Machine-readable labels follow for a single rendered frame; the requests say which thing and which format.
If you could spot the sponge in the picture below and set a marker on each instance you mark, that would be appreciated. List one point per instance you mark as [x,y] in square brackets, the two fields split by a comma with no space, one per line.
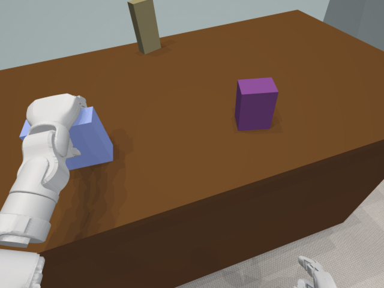
[89,137]

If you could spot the table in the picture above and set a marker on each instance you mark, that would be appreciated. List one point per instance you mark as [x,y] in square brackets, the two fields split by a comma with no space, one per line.
[187,194]

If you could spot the left robot hand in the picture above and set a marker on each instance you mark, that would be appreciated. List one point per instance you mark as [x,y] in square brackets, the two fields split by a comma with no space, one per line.
[63,109]

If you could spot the left robot upper arm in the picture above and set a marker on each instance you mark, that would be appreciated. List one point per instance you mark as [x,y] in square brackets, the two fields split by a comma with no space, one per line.
[20,269]

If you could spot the right robot hand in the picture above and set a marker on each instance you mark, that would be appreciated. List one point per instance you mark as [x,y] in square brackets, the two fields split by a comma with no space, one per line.
[321,278]

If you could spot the left robot forearm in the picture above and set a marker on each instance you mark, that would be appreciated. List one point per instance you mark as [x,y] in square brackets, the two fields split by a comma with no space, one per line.
[25,215]

